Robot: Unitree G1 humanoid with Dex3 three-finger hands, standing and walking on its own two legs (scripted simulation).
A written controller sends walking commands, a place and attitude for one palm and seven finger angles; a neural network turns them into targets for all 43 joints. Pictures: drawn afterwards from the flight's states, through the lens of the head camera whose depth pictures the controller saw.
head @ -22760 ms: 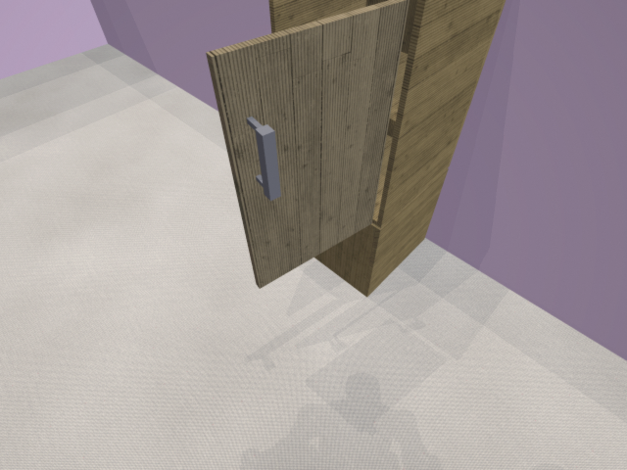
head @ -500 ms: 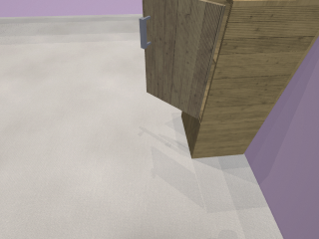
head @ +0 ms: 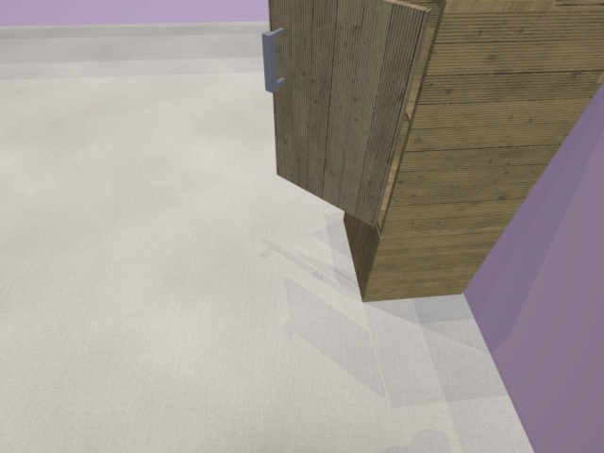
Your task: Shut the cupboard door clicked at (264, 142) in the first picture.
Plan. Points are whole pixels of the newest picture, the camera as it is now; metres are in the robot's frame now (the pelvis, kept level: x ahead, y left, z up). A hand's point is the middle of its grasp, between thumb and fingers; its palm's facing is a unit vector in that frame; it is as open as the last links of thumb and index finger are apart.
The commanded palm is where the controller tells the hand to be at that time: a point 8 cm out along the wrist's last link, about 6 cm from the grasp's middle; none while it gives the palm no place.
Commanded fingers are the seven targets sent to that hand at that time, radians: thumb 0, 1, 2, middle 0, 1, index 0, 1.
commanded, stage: walk to a spot facing it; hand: left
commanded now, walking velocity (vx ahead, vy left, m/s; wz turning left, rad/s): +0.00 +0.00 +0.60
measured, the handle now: (275, 60) +0.97 +0.11 +0.06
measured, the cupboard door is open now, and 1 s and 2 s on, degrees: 47 47 47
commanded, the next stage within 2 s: none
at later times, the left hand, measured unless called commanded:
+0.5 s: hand out of the picture +0.04 +0.24 -0.17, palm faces +0.24 -0.93 -0.26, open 7.4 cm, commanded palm none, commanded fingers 0.00 0.90 0.90 -0.20 -0.30 -0.20 -0.30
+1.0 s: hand out of the picture -0.10 +0.18 -0.19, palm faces +0.57 -0.77 -0.28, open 7.4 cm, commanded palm none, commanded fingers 0.00 0.90 0.90 -0.20 -0.30 -0.20 -0.30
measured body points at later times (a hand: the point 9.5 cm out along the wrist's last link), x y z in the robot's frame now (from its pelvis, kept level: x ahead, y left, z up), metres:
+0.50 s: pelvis -0.01 +0.01 -0.01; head +0.05 +0.03 +0.44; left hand +0.02 +0.28 -0.15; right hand +0.08 -0.23 -0.15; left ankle +0.02 +0.12 -0.74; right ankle -0.02 -0.14 -0.68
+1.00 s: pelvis -0.01 -0.02 -0.03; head +0.04 +0.02 +0.42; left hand -0.13 +0.22 -0.17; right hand +0.24 -0.17 -0.16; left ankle -0.07 +0.09 -0.75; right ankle +0.02 -0.15 -0.73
